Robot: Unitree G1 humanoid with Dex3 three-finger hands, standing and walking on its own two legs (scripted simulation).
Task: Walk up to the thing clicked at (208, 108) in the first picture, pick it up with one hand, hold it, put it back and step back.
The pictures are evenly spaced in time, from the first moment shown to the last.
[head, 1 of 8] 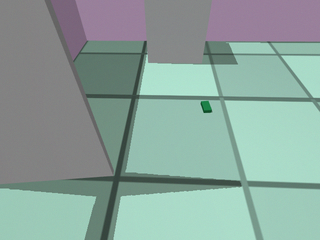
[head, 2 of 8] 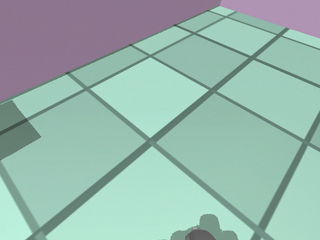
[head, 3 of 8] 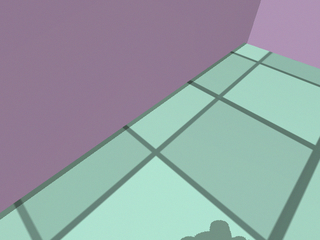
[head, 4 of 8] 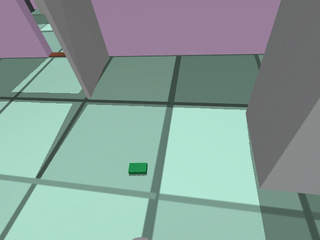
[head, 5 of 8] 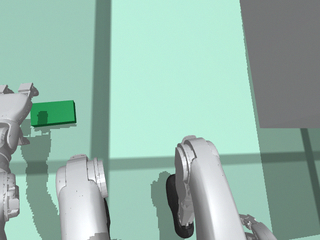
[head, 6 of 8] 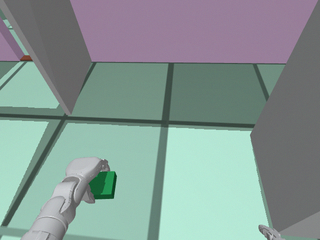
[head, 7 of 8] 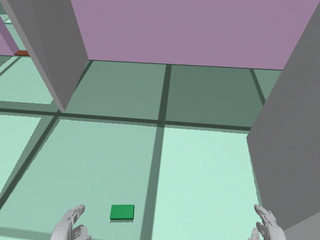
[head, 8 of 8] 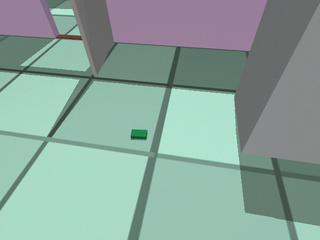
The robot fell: no
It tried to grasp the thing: yes
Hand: left
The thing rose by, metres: 0.69
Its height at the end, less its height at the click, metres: +0.00
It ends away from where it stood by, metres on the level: 0.01
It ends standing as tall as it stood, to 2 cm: yes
